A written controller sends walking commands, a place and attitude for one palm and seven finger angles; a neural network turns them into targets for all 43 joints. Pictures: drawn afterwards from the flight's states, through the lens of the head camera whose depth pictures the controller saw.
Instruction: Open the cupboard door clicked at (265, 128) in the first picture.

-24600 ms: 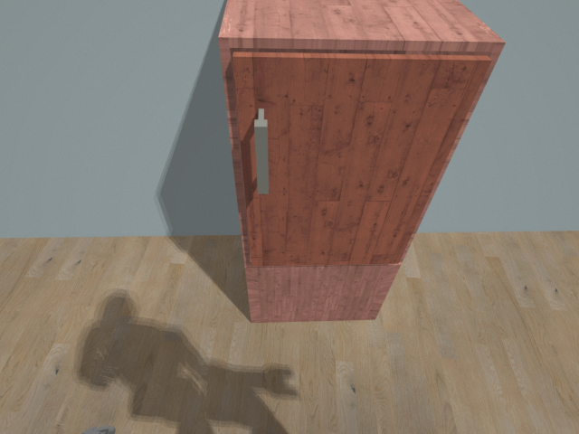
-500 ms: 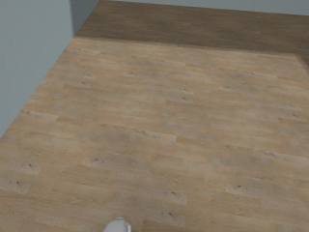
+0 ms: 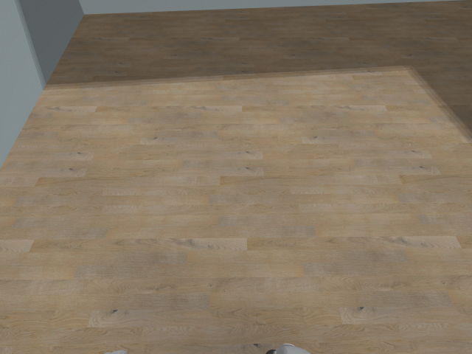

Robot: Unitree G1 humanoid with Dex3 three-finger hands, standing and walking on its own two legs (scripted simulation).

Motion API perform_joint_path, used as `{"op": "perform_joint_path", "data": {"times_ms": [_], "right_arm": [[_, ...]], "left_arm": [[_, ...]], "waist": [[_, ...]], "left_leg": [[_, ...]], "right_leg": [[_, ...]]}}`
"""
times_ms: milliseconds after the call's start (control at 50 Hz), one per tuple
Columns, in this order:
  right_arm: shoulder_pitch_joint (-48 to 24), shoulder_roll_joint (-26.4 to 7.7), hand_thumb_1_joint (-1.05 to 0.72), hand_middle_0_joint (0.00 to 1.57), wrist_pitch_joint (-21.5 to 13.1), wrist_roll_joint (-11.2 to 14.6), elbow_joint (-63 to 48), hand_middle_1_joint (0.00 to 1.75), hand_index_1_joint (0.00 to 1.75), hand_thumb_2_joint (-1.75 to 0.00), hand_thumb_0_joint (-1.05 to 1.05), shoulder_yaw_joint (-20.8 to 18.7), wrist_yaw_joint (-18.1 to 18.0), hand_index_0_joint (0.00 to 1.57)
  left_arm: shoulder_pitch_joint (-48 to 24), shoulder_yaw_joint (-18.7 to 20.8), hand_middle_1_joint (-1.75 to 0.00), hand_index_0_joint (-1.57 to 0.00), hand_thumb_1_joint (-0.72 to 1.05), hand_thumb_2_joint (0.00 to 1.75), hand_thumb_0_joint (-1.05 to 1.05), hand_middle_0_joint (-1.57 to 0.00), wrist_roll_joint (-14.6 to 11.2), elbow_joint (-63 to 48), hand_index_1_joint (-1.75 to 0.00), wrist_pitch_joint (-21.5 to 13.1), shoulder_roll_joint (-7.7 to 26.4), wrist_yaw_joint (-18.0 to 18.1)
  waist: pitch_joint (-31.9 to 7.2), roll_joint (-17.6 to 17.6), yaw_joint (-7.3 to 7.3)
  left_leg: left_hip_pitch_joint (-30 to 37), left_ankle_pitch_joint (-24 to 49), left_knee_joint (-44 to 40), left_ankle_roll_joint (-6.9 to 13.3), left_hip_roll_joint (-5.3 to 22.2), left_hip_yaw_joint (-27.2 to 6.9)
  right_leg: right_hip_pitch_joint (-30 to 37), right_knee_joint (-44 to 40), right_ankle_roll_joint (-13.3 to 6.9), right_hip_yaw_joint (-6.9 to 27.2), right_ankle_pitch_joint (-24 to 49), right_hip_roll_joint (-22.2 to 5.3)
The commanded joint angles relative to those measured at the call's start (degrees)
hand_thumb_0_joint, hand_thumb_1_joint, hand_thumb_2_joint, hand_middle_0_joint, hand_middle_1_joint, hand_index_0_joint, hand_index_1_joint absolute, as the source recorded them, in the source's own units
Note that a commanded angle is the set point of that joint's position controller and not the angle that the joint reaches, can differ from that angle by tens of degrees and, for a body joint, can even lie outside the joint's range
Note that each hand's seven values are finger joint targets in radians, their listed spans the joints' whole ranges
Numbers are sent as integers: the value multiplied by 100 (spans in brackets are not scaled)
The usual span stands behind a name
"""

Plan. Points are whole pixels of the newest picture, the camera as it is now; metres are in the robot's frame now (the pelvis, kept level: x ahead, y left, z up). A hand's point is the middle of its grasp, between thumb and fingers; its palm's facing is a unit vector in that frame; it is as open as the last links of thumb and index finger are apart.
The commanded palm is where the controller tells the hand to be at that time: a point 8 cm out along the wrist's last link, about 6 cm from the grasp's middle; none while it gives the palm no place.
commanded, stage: turn to face it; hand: left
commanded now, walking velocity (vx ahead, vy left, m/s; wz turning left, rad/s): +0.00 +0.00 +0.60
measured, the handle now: out of the picture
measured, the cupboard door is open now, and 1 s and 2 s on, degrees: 43 43 43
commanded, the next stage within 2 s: none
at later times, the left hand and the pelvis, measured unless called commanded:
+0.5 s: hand out of the picture +0.13 +0.22 -0.17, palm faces +0.32 -0.93 -0.21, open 7.3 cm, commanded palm none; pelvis +0.09 +0.00 +0.00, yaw +17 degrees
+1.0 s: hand out of the picture +0.03 +0.15 -0.17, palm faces +0.61 -0.75 -0.24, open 7.3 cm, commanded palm none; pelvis +0.12 -0.03 +0.00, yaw +37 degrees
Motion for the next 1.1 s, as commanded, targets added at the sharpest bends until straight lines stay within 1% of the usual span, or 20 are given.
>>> {"op": "perform_joint_path", "data": {"times_ms": [0,60,120,260,280,300,320,440,600,620,640,660,720,800,900,960,980,1000,1020,1080], "right_arm": [[208,-282,-90,20,-11,151,-290,30,30,-90,0,-20,2,20],[-291,-309,-90,20,125,139,-292,30,30,-90,0,-58,-38,20],[-124,-22,-90,20,314,101,-215,30,30,-90,0,-33,44,20],[-160,-184,-90,20,356,22,-570,30,30,-90,0,-109,160,20],[3,-434,-90,20,339,6,-611,30,30,-90,0,-180,173,20],[173,-1038,-90,20,294,-58,-722,30,30,-90,0,-319,136,20],[368,-1438,-90,20,299,-108,-766,30,30,-90,0,-415,45,20],[-718,-1181,-90,20,148,-28,-1134,30,30,-90,0,-336,-68,20],[-1409,-1387,-90,20,366,15,-1423,30,30,-90,0,-482,46,20],[-1500,-1169,-90,20,389,64,-1527,30,30,-90,0,-456,79,20],[-1571,-800,-90,20,402,92,-1688,30,30,-90,0,-401,127,20],[-1758,-981,-90,20,402,39,-1759,30,30,-90,0,-407,172,20],[-1655,-870,-90,20,518,32,-1467,30,30,-90,0,-401,225,20],[-1986,-628,-90,20,500,92,-1467,30,30,-90,0,-261,267,20],[-2187,-587,-90,20,444,118,-1569,30,30,-90,0,-191,279,20],[-1536,-892,-90,20,371,66,-1418,30,30,-90,0,-259,242,20],[-1189,-1365,-90,20,336,22,-1364,30,30,-90,0,-387,225,20],[-706,-2018,-90,20,336,7,-1302,30,30,-90,0,-556,173,20],[-425,-2087,-90,20,386,31,-1202,30,30,-90,0,-554,132,20],[-1319,-1578,-90,20,313,14,-1415,30,30,-90,0,-430,1,20]], "left_arm": [[1952,155,-30,-20,90,90,0,-20,-68,361,-30,-236,1306,162],[907,48,-30,-20,90,90,0,-20,-86,71,-30,-165,781,307],[208,12,-30,-20,90,90,0,-20,-48,-194,-30,-92,576,327],[-39,173,-30,-20,90,90,0,-20,-55,-472,-30,53,692,292],[4,151,-30,-20,90,90,0,-20,-73,-526,-30,115,581,277],[131,129,-30,-20,90,90,0,-20,-129,-708,-30,188,266,247],[-315,65,-30,-20,90,90,0,-20,-98,-998,-30,210,246,244],[-135,119,-30,-20,90,90,0,-20,-66,-813,-30,202,295,190],[596,123,-30,-20,90,90,0,-20,-105,-821,-30,167,495,231],[806,193,-30,-20,90,90,0,-20,-57,-815,-30,124,817,270],[907,303,-30,-20,90,90,0,-20,38,-849,-30,91,1365,311],[686,229,-30,-20,90,90,0,-20,3,-967,-30,125,1508,313],[78,89,-30,-20,90,90,0,-20,-35,-1062,-30,58,880,335],[657,108,-30,-20,90,90,0,-20,-17,-904,-30,3,979,336],[880,202,-30,-20,90,90,0,-20,8,-778,-30,31,1236,319],[681,246,-30,-20,90,90,0,-20,-70,-803,-30,42,1260,274],[637,206,-30,-20,90,90,0,-20,-96,-915,-30,63,1065,238],[381,79,-30,-20,90,90,0,-20,-124,-1195,-30,95,655,210],[41,85,-30,-20,90,90,0,-20,-58,-1386,-30,194,792,260],[18,136,-30,-20,90,90,0,-20,-58,-1099,-30,257,695,225]], "waist": [[-1404,-1251,790],[-983,-1125,528],[-594,-859,138],[-416,-394,-35],[-450,361,-115],[-434,2115,-191],[-558,1968,-450],[-899,944,83],[-846,916,320],[-787,138,449],[-583,-1634,537],[-390,-1523,552],[-161,-1146,109],[-525,-963,363],[-661,-1234,502],[-944,-781,87],[-1244,320,-94],[-1307,1926,-399],[-1156,1008,-450],[-823,1276,-16]], "left_leg": [[-2372,-1800,3037,63,-259,-579],[-2811,-1092,4027,-26,110,-1304],[-2181,-515,3348,-75,130,-1054],[-1184,684,815,-35,-101,-534],[-787,1061,136,89,80,-1057],[-670,1948,-649,762,1370,-3123],[-809,2093,-1143,1468,2132,-4259],[-614,2794,-696,1046,1013,-2757],[-1642,1592,-315,808,487,-2839],[-2414,741,239,511,78,-2555],[-3452,-729,1631,6,-819,-1527],[-3215,-1280,3101,25,-722,-1522],[-3193,-372,4339,-101,-345,-1539],[-2826,-424,2870,-208,-402,-1034],[-2140,-395,1359,-80,-510,-707],[-614,997,-159,87,-519,-681],[518,2380,-362,445,369,-1716],[1076,4901,-440,1451,1980,-3746],[620,4474,-388,1757,2172,-3622],[-294,3186,-591,1208,1105,-2878]], "right_leg": [[3426,-1194,-1127,2082,2453,-2343],[2542,-1257,-1060,1343,2554,-2040],[1265,-1569,-700,266,1473,-1713],[699,-681,-230,-469,-567,-1556],[301,1,4,-605,-1277,-1281],[-616,1270,469,-800,-2711,-491],[-900,2535,494,-117,-3410,-76],[-924,3056,555,598,-1814,-10],[1363,-384,403,267,-1058,417],[2049,-1301,224,857,-1194,-185],[2257,-2049,-422,2572,-1557,-1762],[1407,-2164,-845,2705,-1234,-2415],[1216,-1541,-609,1224,496,-1486],[2288,-958,-488,406,2697,-1379],[2502,-592,-484,205,3060,-1575],[1765,455,-47,-271,2493,-1478],[604,1502,291,-508,886,-1080],[-933,2806,649,-387,-3213,-309],[-1073,3328,568,315,-3275,-289],[-966,3470,587,683,-2131,-234]]}}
